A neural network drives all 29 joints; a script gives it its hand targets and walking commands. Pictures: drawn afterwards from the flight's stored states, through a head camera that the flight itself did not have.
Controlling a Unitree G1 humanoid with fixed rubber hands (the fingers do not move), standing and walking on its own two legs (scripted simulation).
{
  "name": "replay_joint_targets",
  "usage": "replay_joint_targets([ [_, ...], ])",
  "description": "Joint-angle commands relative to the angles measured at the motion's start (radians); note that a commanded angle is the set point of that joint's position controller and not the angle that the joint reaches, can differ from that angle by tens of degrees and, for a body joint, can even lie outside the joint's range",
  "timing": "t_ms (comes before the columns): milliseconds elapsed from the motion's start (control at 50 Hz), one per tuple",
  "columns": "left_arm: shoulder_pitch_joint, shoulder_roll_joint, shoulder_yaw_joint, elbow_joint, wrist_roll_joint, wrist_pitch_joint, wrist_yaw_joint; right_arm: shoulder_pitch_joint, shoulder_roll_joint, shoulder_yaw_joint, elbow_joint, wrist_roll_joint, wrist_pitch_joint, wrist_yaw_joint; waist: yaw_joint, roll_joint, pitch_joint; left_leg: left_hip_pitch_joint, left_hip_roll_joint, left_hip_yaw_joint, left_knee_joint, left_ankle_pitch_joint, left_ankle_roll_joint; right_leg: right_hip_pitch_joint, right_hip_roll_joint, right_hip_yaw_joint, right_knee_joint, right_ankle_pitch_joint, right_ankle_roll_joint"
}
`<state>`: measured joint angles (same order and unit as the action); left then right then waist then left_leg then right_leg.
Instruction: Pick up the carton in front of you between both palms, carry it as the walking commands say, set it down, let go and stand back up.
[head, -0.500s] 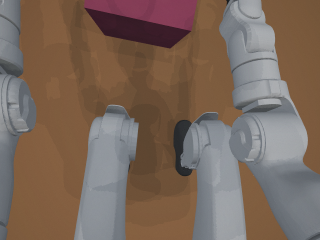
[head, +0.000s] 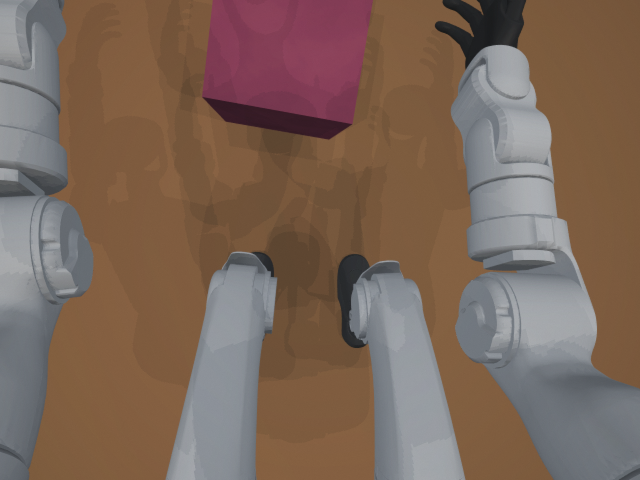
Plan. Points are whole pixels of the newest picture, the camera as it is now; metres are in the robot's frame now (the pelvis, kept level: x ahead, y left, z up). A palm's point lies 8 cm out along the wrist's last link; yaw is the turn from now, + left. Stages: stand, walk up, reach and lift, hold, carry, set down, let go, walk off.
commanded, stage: set down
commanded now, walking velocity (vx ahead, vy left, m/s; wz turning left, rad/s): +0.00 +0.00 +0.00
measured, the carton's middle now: (287, 61) +0.58 +0.07 -0.43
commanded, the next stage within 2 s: let go in 0.22 s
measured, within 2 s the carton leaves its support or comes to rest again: neither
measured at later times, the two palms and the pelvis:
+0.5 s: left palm out of the picture +0.47 +0.26 +0.02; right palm (616, 99) +0.46 -0.15 +0.01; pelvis +0.04 -0.01 +0.13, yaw +4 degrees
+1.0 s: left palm out of the picture +0.31 +0.22 +0.12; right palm out of the picture +0.33 -0.24 +0.14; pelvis +0.11 -0.03 +0.21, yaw +4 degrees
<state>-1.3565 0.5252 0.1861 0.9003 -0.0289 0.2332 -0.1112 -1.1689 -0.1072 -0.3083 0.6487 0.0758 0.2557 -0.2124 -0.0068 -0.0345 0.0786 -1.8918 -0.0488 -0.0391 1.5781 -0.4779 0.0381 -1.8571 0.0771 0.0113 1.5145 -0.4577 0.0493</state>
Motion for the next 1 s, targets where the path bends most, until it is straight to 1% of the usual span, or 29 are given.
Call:
replay_joint_targets([
  [0, -0.165, 0.135, 0.049, -0.081, 0.018, 0.005, -0.031, -0.153, -0.047, 0.038, -0.222, -0.032, -0.003, 0.011, 0.056, 0.120, -1.217, 1.037, 0.007, -0.023, -0.253, 0.707, -0.033, 0.410, 0.044, -0.092, -0.210, 0.320, 0.015],
  [20, -0.177, 0.198, 0.097, -0.080, 0.096, -0.016, -0.027, -0.121, -0.022, 0.003, -0.198, -0.043, -0.006, 0.016, 0.080, 0.123, -1.198, 1.083, -0.004, -0.019, -0.272, 0.722, -0.023, 0.390, 0.045, -0.083, -0.222, 0.339, 0.032],
  [40, -0.119, 0.082, 0.085, 0.024, 0.059, -0.025, -0.033, -0.056, 0.017, -0.002, -0.115, -0.058, -0.016, 0.027, 0.037, 0.100, -1.126, 1.025, 0.001, 0.000, -0.287, 0.743, -0.033, 0.408, 0.046, -0.072, -0.280, 0.385, 0.048],
  [60, -0.133, 0.099, 0.103, 0.014, 0.079, -0.048, -0.030, -0.080, -0.010, -0.007, -0.066, -0.061, -0.030, 0.029, 0.077, 0.106, -1.082, 0.956, -0.008, -0.012, -0.315, 0.696, -0.034, 0.478, 0.043, -0.059, -0.259, 0.376, 0.044],
  [100, -0.195, 0.114, 0.065, -0.085, 0.055, -0.070, -0.038, -0.038, -0.003, -0.026, -0.117, -0.068, -0.048, 0.030, -0.015, 0.157, -1.177, 1.124, -0.003, -0.035, -0.360, 0.720, -0.035, 0.447, 0.029, -0.051, -0.327, 0.338, 0.039],
  [120, -0.169, 0.082, 0.068, -0.015, 0.045, -0.065, -0.049, -0.106, -0.069, -0.026, -0.133, -0.074, -0.046, 0.020, 0.044, 0.127, -1.116, 1.085, 0.003, -0.011, -0.382, 0.655, -0.038, 0.458, 0.025, -0.064, -0.369, 0.309, 0.044],
  [140, -0.209, 0.063, 0.055, -0.036, 0.020, -0.062, -0.047, -0.099, 0.002, -0.019, -0.128, -0.083, -0.042, 0.027, -0.023, 0.039, -1.087, 1.072, 0.003, -0.025, -0.423, 0.672, -0.034, 0.485, 0.035, -0.107, -0.364, 0.350, 0.045],
  [160, -0.209, 0.103, 0.067, -0.009, 0.045, -0.063, -0.057, -0.125, -0.018, -0.056, -0.138, -0.103, -0.042, 0.016, 0.005, 0.147, -1.077, 1.078, 0.010, -0.022, -0.433, 0.642, -0.038, 0.531, 0.018, -0.052, -0.402, 0.356, 0.037],
  [240, -0.095, 0.044, 0.095, -0.040, 0.085, -0.083, -0.060, 0.013, 0.034, -0.059, -0.083, -0.138, -0.044, 0.053, -0.012, 0.095, -1.021, 1.074, 0.009, -0.007, -0.544, 0.544, -0.046, 0.681, 0.004, -0.071, -0.477, 0.336, 0.043],
  [280, 0.071, 0.032, 0.139, 0.098, 0.122, -0.089, -0.042, 0.091, 0.045, -0.062, -0.040, -0.170, -0.058, 0.079, 0.040, 0.079, -0.982, 1.117, 0.014, -0.016, -0.602, 0.505, -0.033, 0.700, 0.009, -0.063, -0.516, 0.304, 0.042],
  [300, 0.092, -0.009, 0.109, 0.089, 0.159, -0.092, -0.041, 0.133, 0.026, -0.120, -0.003, -0.218, -0.061, 0.092, -0.002, 0.144, -0.955, 1.083, 0.002, 0.008, -0.624, 0.490, -0.053, 0.677, 0.004, -0.067, -0.521, 0.295, 0.032],
  [380, 0.242, -0.078, 0.152, -0.158, 0.140, -0.128, 0.024, 0.326, -0.026, 0.071, -0.127, -0.202, -0.115, 0.115, 0.036, 0.115, -1.189, 1.369, 0.008, -0.010, -0.610, 0.800, -0.047, 0.850, 0.012, -0.026, -0.582, 0.480, 0.001],
  [480, 0.415, -0.112, 0.075, -0.374, 0.121, -0.157, 0.045, 0.456, -0.089, 0.127, -0.251, -0.142, -0.155, 0.152, -0.018, 0.154, -1.073, 1.438, 0.001, -0.015, -0.725, 0.669, -0.046, 0.972, -0.017, -0.017, -0.692, 0.432, -0.028],
  [620, 0.735, -0.142, 0.046, -0.341, 0.034, -0.211, 0.023, 0.739, -0.054, 0.213, -0.156, -0.096, -0.189, 0.188, 0.018, 0.033, -0.798, 1.259, 0.003, -0.002, -0.808, 0.574, -0.020, 1.235, -0.062, 0.062, -0.776, 0.594, -0.005],
  [660, 0.832, -0.112, 0.044, -0.344, 0.068, -0.213, 0.025, 0.854, -0.126, 0.180, -0.132, -0.101, -0.195, 0.197, -0.016, 0.052, -0.717, 1.318, 0.009, 0.019, -0.867, 0.392, -0.027, 1.266, -0.057, 0.034, -0.810, 0.372, -0.002],
  [680, 0.933, -0.122, 0.095, -0.270, 0.086, -0.209, 0.022, 0.869, -0.092, 0.179, -0.156, -0.103, -0.194, 0.202, 0.031, -0.004, -0.666, 1.356, 0.018, 0.008, -0.872, 0.389, -0.021, 1.229, -0.060, 0.029, -0.831, 0.330, 0.006],
  [700, 0.961, -0.164, 0.029, -0.312, 0.048, -0.219, 0.012, 0.901, -0.091, 0.172, -0.169, -0.125, -0.201, 0.204, -0.036, -0.008, -0.605, 1.300, 0.015, 0.021, -0.917, 0.362, -0.025, 1.290, -0.067, 0.035, -0.844, 0.432, 0.006],
  [720, 1.009, -0.177, 0.070, -0.255, 0.072, -0.218, 0.013, 0.928, -0.094, 0.192, -0.148, -0.100, -0.201, 0.212, 0.019, 0.026, -0.570, 1.323, 0.010, 0.023, -0.923, 0.356, -0.017, 1.300, -0.079, 0.053, -0.870, 0.398, 0.003],
  [760, 1.044, -0.169, 0.011, -0.327, 0.037, -0.241, 0.018, 0.973, -0.069, 0.240, -0.224, -0.057, -0.230, 0.213, -0.031, 0.001, -0.619, 1.428, 0.021, -0.003, -0.933, 0.424, -0.007, 1.395, -0.081, 0.061, -0.888, 0.503, 0.008],
  [780, 1.106, -0.169, 0.013, -0.314, 0.049, -0.240, 0.027, 1.015, -0.111, 0.217, -0.190, -0.061, -0.233, 0.214, 0.026, 0.039, -0.567, 1.383, 0.016, -0.002, -0.962, 0.432, -0.022, 1.427, -0.078, 0.063, -0.885, 0.505, -0.001],
  [800, 1.182, -0.208, -0.035, -0.335, 0.022, -0.253, 0.027, 1.090, -0.100, 0.207, -0.230, -0.095, -0.240, 0.219, -0.028, -0.018, -0.567, 1.438, 0.016, -0.003, -0.979, 0.473, -0.025, 1.489, -0.068, 0.054, -0.894, 0.571, -0.002],
  [820, 1.233, -0.162, 0.017, -0.334, 0.044, -0.258, 0.032, 1.097, -0.141, 0.213, -0.243, -0.076, -0.248, 0.227, 0.039, 0.003, -0.557, 1.480, 0.010, 0.001, -0.980, 0.424, -0.024, 1.482, -0.071, 0.054, -0.914, 0.460, -0.002],
  [840, 1.242, -0.206, -0.020, -0.374, 0.031, -0.267, 0.029, 1.115, -0.169, 0.225, -0.263, -0.078, -0.253, 0.228, -0.003, -0.019, -0.460, 1.496, 0.008, 0.022, -1.009, 0.449, -0.039, 1.507, -0.061, 0.027, -0.943, 0.495, -0.004],
  [880, 1.293, -0.196, 0.010, -0.415, 0.043, -0.263, 0.039, 1.157, -0.145, 0.248, -0.290, -0.046, -0.256, 0.243, 0.035, 0.011, -0.450, 1.580, 0.008, 0.007, -1.016, 0.516, -0.029, 1.527, -0.075, 0.052, -0.983, 0.514, -0.004],
  [900, 1.329, -0.207, -0.032, -0.445, 0.041, -0.262, 0.038, 1.216, -0.179, 0.191, -0.295, -0.103, -0.255, 0.238, -0.032, 0.014, -0.422, 1.625, -0.001, 0.026, -1.019, 0.455, -0.050, 1.573, -0.063, 0.064, -0.979, 0.504, -0.006],
  [920, 1.339, -0.182, -0.008, -0.461, 0.046, -0.264, 0.044, 1.240, -0.155, 0.274, -0.276, -0.049, -0.257, 0.250, 0.035, 0.019, -0.405, 1.601, -0.003, 0.031, -1.042, 0.512, -0.040, 1.608, -0.078, 0.060, -1.004, 0.572, -0.005],
  [940, 1.355, -0.224, -0.058, -0.524, 0.025, -0.266, 0.043, 1.311, -0.155, 0.292, -0.297, -0.044, -0.261, 0.243, -0.025, -0.034, -0.387, 1.636, -0.007, 0.019, -1.048, 0.528, -0.033, 1.619, -0.068, 0.054, -1.004, 0.624, 0.002],
  [960, 1.382, -0.160, -0.007, -0.523, 0.078, -0.262, 0.043, 1.288, -0.155, 0.248, -0.319, -0.019, -0.262, 0.242, 0.007, 0.070, -0.417, 1.677, -0.008, 0.008, -1.052, 0.593, -0.038, 1.659, -0.089, 0.080, -1.004, 0.711, 0.003],
  [980, 1.423, -0.228, -0.075, -0.526, 0.026, -0.252, 0.043, 1.335, -0.176, 0.252, -0.300, -0.034, -0.251, 0.248, -0.010, 0.014, -0.417, 1.710, -0.001, 0.021, -1.061, 0.584, -0.045, 1.696, -0.082, 0.074, -1.011, 0.696, -0.004],
])
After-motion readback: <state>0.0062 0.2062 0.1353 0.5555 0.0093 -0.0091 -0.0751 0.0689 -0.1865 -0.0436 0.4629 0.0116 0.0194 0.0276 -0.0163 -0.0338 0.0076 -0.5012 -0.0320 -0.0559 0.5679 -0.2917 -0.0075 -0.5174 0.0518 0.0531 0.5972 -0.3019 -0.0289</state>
